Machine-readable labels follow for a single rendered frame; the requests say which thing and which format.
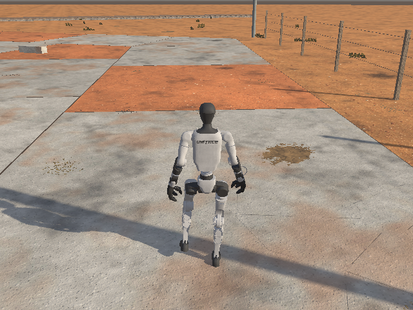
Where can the right robot hand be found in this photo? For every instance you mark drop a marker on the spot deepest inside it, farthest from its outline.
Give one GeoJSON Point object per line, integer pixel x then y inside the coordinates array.
{"type": "Point", "coordinates": [238, 184]}

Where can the left robot forearm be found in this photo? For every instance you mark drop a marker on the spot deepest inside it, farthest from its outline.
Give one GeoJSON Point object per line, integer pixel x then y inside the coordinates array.
{"type": "Point", "coordinates": [175, 174]}

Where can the right robot forearm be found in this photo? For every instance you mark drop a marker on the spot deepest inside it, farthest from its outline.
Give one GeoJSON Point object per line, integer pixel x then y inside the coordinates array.
{"type": "Point", "coordinates": [238, 172]}

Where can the right robot upper arm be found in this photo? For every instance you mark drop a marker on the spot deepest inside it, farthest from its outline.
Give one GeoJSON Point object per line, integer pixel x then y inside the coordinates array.
{"type": "Point", "coordinates": [230, 146]}

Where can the right robot shin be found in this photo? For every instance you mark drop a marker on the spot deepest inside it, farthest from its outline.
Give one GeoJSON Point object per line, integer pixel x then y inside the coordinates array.
{"type": "Point", "coordinates": [218, 235]}

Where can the left robot upper arm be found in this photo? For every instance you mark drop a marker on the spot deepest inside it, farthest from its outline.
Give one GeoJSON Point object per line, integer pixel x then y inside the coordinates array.
{"type": "Point", "coordinates": [183, 147]}

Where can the robot left thigh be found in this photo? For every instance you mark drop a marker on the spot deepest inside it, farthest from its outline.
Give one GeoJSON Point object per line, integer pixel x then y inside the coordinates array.
{"type": "Point", "coordinates": [191, 188]}

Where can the left robot hand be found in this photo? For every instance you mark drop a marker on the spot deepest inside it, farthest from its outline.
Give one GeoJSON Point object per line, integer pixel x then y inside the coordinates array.
{"type": "Point", "coordinates": [171, 192]}

